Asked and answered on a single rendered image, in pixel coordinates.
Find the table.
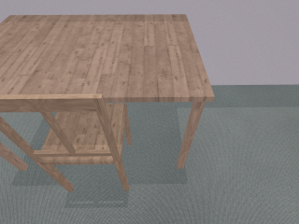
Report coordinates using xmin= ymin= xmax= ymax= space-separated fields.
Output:
xmin=0 ymin=14 xmax=215 ymax=171

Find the chair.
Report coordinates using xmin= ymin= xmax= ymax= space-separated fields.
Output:
xmin=0 ymin=93 xmax=132 ymax=192

